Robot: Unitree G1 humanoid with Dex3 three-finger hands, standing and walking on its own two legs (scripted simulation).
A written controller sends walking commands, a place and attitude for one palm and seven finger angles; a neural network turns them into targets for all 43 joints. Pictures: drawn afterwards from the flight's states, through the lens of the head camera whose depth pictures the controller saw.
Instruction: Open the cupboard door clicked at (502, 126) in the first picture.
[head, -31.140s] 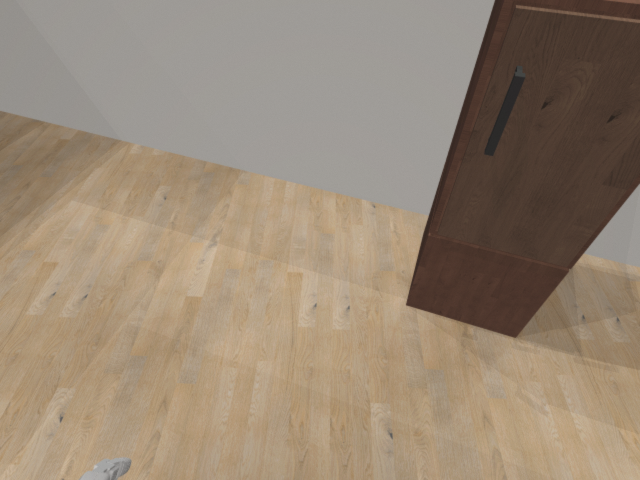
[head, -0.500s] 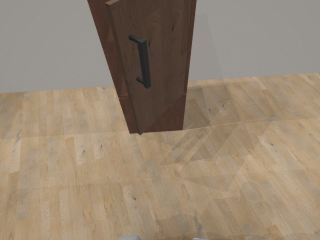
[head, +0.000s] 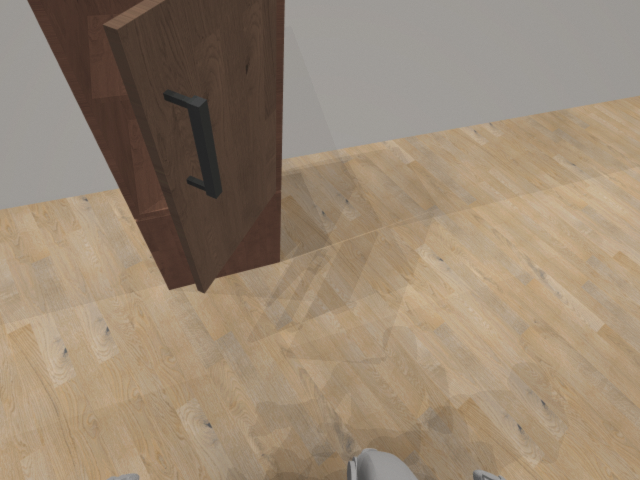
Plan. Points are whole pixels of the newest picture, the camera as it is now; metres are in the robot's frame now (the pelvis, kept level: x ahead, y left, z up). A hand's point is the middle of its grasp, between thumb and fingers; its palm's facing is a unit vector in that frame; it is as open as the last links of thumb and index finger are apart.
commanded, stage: walk to a spot facing it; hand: left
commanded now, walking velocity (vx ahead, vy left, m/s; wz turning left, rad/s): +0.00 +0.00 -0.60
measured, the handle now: (195, 148) +0.52 +0.24 +0.06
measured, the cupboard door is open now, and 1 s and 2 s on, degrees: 46 46 46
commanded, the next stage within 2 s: none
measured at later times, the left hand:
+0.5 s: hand (241, 444) +0.17 +0.12 -0.16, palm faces -0.34 -0.91 -0.25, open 7.4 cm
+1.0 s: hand (285, 374) +0.28 +0.07 -0.16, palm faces -0.62 -0.76 -0.18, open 7.4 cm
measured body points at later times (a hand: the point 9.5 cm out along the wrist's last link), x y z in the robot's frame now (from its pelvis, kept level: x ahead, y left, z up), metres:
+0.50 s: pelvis +0.02 -0.04 +0.00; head +0.07 -0.07 +0.44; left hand +0.19 +0.16 -0.14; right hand -0.01 -0.31 -0.15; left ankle +0.06 +0.12 -0.67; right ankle -0.01 -0.14 -0.74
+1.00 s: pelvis +0.08 -0.04 +0.00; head +0.12 -0.05 +0.45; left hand +0.31 +0.11 -0.15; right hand -0.06 -0.24 -0.13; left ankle +0.10 +0.09 -0.74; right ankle +0.02 -0.18 -0.70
